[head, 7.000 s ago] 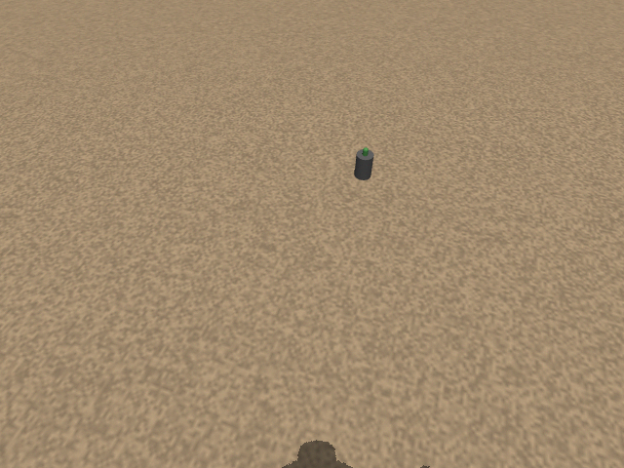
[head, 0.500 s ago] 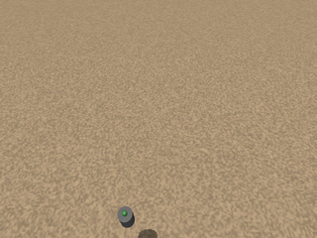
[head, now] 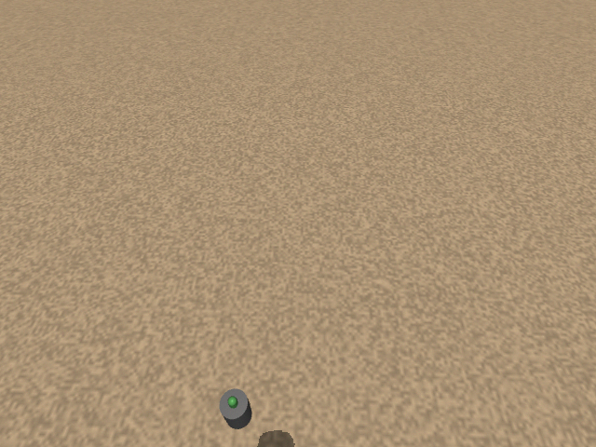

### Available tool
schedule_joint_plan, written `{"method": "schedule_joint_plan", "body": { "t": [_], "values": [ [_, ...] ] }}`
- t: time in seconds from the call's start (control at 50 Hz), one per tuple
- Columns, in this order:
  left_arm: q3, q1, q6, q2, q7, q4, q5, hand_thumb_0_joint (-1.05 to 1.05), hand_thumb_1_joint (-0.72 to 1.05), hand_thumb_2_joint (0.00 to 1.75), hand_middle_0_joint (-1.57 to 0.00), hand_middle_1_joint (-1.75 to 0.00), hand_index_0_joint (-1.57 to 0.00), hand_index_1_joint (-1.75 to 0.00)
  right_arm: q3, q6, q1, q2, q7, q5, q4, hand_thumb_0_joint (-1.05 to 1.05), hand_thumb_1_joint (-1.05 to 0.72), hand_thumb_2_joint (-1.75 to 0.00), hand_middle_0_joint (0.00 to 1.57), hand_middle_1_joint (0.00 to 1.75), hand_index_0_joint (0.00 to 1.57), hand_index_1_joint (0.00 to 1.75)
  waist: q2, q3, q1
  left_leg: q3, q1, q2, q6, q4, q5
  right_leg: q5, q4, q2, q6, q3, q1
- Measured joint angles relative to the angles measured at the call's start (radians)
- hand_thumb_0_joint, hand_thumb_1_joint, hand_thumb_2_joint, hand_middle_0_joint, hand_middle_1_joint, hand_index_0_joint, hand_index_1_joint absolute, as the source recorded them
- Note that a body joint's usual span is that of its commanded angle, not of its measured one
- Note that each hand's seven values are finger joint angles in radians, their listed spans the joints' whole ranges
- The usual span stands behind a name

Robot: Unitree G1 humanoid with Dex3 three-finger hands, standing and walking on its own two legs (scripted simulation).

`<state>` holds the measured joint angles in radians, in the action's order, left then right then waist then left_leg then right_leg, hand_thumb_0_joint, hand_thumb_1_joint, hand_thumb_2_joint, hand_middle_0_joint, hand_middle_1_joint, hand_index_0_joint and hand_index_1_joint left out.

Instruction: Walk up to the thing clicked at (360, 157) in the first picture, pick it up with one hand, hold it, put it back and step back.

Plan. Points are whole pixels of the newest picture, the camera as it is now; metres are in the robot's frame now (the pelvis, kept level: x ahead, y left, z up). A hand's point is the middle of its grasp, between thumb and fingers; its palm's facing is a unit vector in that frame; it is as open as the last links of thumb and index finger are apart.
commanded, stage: stand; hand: left
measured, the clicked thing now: (235, 407) +0.35 +0.20 -0.70
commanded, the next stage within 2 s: go down in 0.60 s
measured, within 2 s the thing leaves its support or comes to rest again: neither
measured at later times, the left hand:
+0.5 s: hand out of the picture +0.07 +0.25 -0.16, palm faces -0.03 -0.94 -0.34, open 7.4 cm
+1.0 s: hand out of the picture +0.16 +0.26 -0.17, palm faces +0.04 -0.94 -0.33, open 12.3 cm
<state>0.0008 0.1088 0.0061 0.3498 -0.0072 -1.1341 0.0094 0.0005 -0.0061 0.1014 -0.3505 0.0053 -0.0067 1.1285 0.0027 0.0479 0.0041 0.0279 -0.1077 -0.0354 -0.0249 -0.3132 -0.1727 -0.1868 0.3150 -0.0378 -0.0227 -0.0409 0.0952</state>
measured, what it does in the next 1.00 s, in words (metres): stands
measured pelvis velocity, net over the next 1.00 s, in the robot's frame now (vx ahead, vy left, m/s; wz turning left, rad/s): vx -0.01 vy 0.00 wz -0.01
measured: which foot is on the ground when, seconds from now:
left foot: down 0.00-1.00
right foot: down 0.00-1.00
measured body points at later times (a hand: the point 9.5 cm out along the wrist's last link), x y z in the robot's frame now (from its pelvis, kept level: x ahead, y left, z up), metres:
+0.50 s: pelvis +0.00 +0.00 +0.00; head +0.01 +0.00 +0.45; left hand +0.07 +0.30 -0.13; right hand +0.08 -0.30 -0.13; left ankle +0.00 +0.13 -0.75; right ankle -0.01 -0.13 -0.75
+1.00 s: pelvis -0.01 +0.00 -0.02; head +0.05 +0.01 +0.42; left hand +0.15 +0.31 -0.15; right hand +0.08 -0.26 -0.14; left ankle +0.00 +0.13 -0.75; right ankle -0.01 -0.13 -0.75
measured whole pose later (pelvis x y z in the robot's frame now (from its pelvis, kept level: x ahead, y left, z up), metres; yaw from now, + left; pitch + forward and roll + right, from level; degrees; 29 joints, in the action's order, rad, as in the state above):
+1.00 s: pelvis -0.01 +0.00 -0.02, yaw +0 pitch +7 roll +0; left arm 0.20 -0.05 -0.01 0.35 -0.04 -1.03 0.07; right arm 0.03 -0.04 0.23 -0.24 -0.02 0.02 0.76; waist -0.02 0.00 -0.03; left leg 0.02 -0.47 -0.05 -0.02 -0.64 -0.30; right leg -0.30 0.62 -0.04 -0.02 -0.03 0.45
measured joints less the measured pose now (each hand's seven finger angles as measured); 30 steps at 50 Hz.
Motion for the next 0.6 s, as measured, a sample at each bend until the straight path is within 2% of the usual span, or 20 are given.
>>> {"method": "schedule_joint_plan", "body": {
  "t": [0.6],
  "values": [
    [-0.005,0.008,0.000,-0.001,0.001,0.009,0.001,0.01,0.90,0.90,-0.21,-0.30,-0.21,-0.30,0.002,0.000,0.002,-0.002,0.000,-0.001,-0.002,0.01,-0.90,-0.90,0.20,0.30,0.21,0.30,0.000,-0.003,0.001,0.005,0.001,0.003,0.004,-0.004,-0.007,-0.003,0.000,-0.003,-0.004,0.005,-0.001]
  ]
}}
